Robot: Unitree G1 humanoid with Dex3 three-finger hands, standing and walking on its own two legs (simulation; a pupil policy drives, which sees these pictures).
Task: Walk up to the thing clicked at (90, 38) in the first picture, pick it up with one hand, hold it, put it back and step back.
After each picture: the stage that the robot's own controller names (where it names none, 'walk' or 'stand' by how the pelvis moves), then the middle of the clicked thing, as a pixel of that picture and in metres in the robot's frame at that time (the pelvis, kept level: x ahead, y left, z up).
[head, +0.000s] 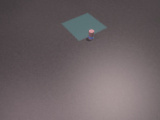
stand; (91, 34) +1.50 -0.07 -0.72
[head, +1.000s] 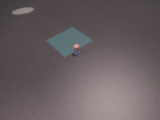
walk; (76, 49) +1.35 +0.20 -0.70
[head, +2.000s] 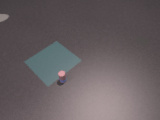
walk; (62, 77) +0.85 +0.29 -0.71
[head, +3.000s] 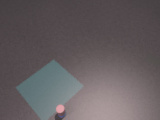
walk; (61, 111) +0.48 +0.24 -0.71
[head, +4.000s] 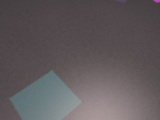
stand; out of the picture +0.37 +0.22 -0.70
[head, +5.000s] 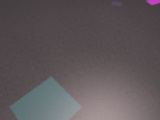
stand; out of the picture +0.35 +0.23 -0.72
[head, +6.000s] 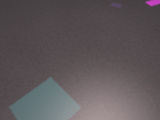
stand; out of the picture +0.36 +0.24 -0.73
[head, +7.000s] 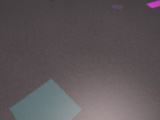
stand; out of the picture +0.35 +0.23 -0.73
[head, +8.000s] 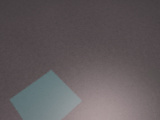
go down; out of the picture +0.36 +0.23 -0.72
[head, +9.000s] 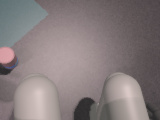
go down; (8, 58) +0.41 +0.29 -0.28
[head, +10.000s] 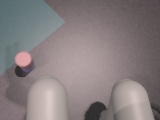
approach; (25, 62) +0.41 +0.28 -0.30
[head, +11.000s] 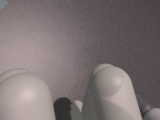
close in; out of the picture +0.38 +0.32 -0.21
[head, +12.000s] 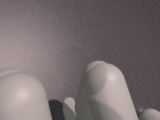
close; out of the picture +0.38 +0.32 -0.21
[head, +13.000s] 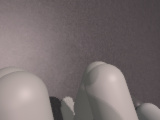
lift; out of the picture +0.37 +0.32 -0.22
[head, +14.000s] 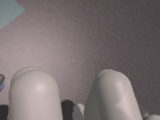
lift; out of the picture +0.30 +0.27 -0.20
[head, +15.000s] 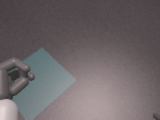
close; out of the picture +0.28 +0.23 -0.58
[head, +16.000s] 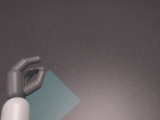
close; out of the picture +0.26 +0.22 -0.68
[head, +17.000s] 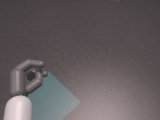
hold; out of the picture +0.26 +0.22 -0.68
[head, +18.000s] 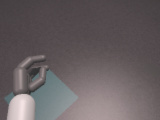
crouch; out of the picture +0.27 +0.22 -0.67
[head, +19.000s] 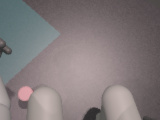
crouch; (28, 94) +0.32 +0.25 -0.37
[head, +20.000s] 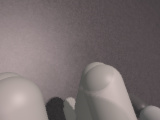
lower; out of the picture +0.28 +0.28 -0.23
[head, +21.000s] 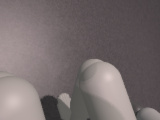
lower; out of the picture +0.31 +0.20 -0.24
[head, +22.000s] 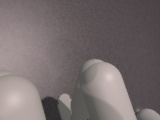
lower; out of the picture +0.32 +0.20 -0.24
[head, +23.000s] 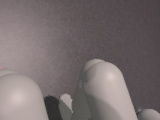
lower; out of the picture +0.33 +0.20 -0.25
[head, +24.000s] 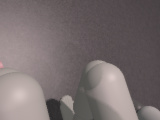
loosen; out of the picture +0.36 +0.22 -0.24
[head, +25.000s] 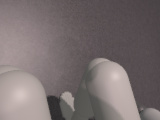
withdraw; out of the picture +0.40 +0.23 -0.24
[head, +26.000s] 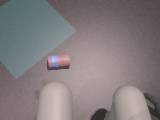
walk; (59, 61) +0.49 +0.17 -0.40
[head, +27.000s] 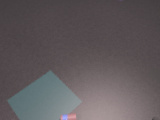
stand; (68, 118) +0.47 +0.13 -0.68
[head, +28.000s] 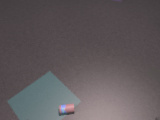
stand; (66, 108) +0.56 +0.16 -0.69
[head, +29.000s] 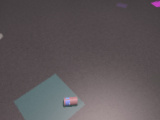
stand; (70, 101) +0.65 +0.15 -0.73
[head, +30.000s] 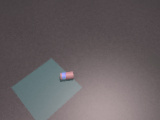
walk; (67, 75) +0.77 +0.18 -0.73
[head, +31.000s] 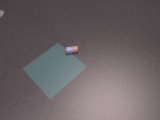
walk; (72, 49) +1.06 +0.21 -0.73
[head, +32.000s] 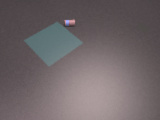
walk; (69, 22) +1.46 +0.16 -0.72
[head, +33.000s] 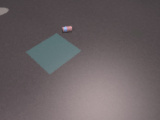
stand; (67, 29) +1.60 +0.23 -0.74
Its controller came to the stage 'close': yes
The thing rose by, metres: 0.20
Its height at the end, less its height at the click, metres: -0.02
